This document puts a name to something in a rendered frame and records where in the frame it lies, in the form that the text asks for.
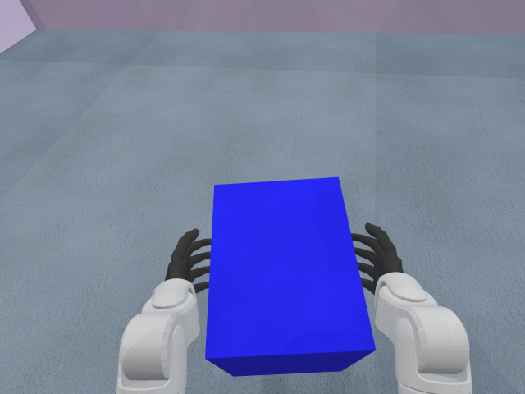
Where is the robot right hand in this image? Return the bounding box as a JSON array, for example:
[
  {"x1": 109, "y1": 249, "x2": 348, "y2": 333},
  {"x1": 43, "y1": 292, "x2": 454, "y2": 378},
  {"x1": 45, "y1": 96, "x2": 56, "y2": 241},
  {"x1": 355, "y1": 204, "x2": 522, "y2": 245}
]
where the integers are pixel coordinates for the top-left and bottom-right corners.
[{"x1": 351, "y1": 222, "x2": 404, "y2": 295}]

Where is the carton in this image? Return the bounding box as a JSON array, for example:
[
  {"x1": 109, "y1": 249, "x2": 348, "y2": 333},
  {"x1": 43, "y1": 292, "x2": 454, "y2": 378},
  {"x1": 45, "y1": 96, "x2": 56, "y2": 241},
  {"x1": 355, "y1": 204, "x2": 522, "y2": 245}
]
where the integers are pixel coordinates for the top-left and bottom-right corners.
[{"x1": 205, "y1": 177, "x2": 376, "y2": 377}]

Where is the robot left forearm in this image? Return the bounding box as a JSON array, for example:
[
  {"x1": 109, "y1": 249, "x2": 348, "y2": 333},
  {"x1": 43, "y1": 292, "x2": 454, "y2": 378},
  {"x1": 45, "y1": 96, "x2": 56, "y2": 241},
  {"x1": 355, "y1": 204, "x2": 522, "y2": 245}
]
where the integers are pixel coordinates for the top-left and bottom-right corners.
[{"x1": 116, "y1": 278, "x2": 200, "y2": 394}]

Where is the robot right forearm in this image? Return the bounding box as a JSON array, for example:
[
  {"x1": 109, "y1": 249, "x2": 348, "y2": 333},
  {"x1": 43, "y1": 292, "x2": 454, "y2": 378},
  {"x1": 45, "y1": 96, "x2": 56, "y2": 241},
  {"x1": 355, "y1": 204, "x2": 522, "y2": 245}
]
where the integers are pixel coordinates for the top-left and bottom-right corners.
[{"x1": 374, "y1": 272, "x2": 473, "y2": 394}]

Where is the robot left hand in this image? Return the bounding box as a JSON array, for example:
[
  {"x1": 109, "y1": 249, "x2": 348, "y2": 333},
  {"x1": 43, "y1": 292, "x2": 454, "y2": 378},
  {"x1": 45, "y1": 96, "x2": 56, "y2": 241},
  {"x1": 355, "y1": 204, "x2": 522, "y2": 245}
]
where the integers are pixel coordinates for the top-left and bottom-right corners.
[{"x1": 165, "y1": 228, "x2": 212, "y2": 293}]

